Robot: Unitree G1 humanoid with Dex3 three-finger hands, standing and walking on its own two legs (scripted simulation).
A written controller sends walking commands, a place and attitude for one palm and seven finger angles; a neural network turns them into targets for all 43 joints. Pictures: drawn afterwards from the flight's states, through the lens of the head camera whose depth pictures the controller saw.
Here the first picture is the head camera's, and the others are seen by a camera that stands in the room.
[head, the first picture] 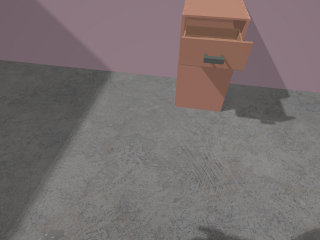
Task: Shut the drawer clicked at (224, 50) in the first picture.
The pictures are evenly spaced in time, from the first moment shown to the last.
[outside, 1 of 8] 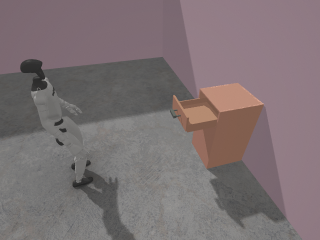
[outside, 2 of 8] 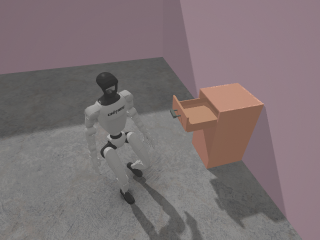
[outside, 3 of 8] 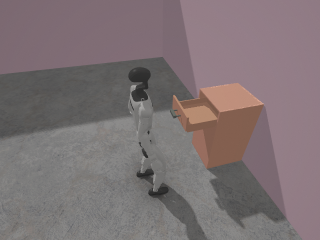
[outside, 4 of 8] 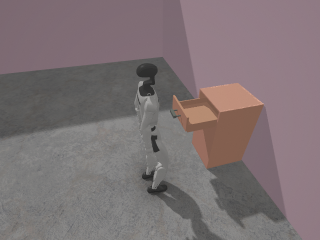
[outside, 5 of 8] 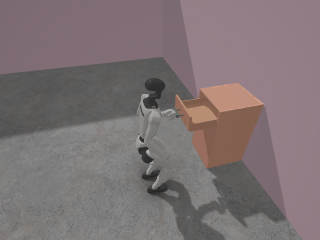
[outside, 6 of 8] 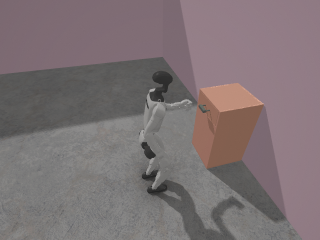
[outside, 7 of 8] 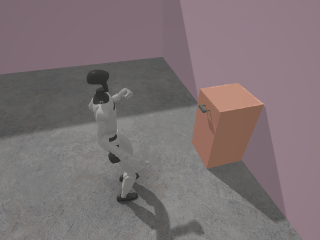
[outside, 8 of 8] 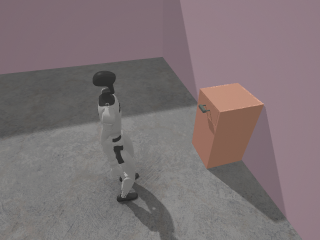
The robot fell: no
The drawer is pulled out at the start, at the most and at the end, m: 0.30 0.30 0.00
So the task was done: yes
